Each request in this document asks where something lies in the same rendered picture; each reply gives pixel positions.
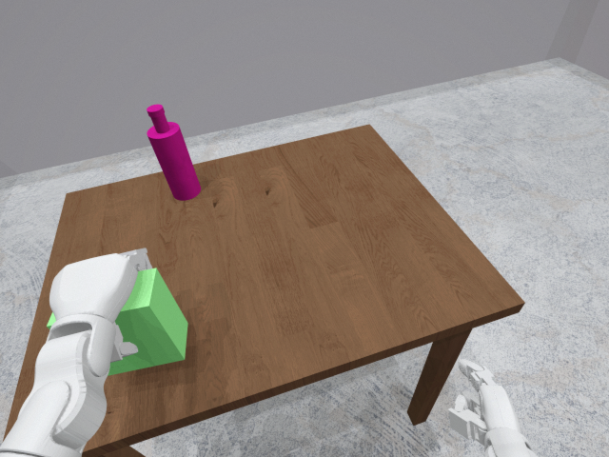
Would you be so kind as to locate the table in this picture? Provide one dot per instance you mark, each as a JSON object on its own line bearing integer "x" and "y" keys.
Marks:
{"x": 293, "y": 264}

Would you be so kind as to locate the sponge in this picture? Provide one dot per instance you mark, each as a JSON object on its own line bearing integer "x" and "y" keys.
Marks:
{"x": 153, "y": 322}

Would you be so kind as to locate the robot right hand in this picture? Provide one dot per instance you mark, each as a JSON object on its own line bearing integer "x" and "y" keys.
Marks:
{"x": 492, "y": 409}

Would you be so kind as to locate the right robot forearm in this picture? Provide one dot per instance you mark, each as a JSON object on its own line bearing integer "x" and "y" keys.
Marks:
{"x": 506, "y": 442}

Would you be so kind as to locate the robot left hand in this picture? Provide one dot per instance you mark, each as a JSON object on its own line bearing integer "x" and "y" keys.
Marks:
{"x": 99, "y": 286}

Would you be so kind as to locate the left robot forearm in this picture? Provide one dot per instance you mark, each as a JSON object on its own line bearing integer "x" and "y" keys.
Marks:
{"x": 67, "y": 403}

